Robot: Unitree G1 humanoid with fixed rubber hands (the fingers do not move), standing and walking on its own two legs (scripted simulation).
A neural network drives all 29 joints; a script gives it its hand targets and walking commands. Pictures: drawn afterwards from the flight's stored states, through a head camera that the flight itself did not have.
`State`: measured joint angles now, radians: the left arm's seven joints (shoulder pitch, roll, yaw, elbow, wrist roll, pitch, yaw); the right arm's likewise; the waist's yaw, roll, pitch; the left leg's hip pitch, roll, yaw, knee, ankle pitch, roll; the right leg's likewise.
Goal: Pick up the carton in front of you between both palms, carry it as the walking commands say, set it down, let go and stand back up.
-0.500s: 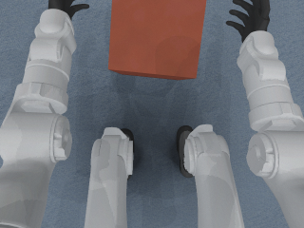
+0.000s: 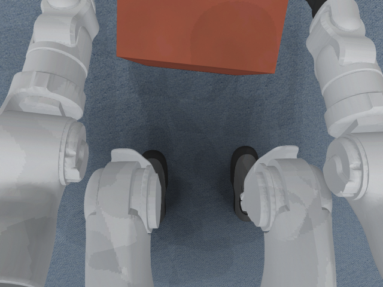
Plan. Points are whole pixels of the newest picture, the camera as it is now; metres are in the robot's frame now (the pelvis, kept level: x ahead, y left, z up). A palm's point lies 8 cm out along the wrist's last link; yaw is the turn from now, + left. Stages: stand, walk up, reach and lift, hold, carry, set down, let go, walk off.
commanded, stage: reach and lift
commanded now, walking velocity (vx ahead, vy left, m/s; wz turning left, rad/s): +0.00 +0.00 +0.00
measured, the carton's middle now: (199, 8) +0.54 +0.01 -0.24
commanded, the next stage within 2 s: none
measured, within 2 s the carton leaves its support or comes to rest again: leaves its support in 0.66 s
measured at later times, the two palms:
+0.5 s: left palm out of the picture +0.56 +0.15 -0.17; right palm out of the picture +0.54 -0.15 -0.17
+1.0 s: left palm out of the picture +0.52 +0.16 +0.00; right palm out of the picture +0.51 -0.14 -0.01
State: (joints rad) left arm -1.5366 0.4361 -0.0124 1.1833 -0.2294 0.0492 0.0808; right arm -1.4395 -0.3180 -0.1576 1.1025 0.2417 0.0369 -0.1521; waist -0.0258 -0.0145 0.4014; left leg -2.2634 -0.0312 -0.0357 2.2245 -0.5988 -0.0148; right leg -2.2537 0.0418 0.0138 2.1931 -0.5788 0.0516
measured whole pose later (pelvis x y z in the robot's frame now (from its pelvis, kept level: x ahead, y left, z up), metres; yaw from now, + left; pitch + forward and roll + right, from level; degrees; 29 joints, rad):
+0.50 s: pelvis -0.01 +0.00 +0.00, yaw +1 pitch +35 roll -2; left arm -1.63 0.36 0.04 1.25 -0.13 0.10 0.08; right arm -1.51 -0.23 -0.28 1.12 0.11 0.08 -0.17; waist -0.03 -0.01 0.43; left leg -2.24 -0.04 -0.03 2.21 -0.57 -0.02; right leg -2.23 0.05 0.02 2.18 -0.56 0.06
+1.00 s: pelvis -0.01 -0.01 +0.06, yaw +2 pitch +40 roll -1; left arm -1.27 0.14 0.37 0.91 0.13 0.32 0.05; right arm -1.18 -0.05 -0.51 0.80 -0.14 0.30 -0.12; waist -0.01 0.00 -0.01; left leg -2.16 -0.12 -0.08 1.98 -0.52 -0.07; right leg -2.15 0.10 0.06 1.98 -0.52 0.08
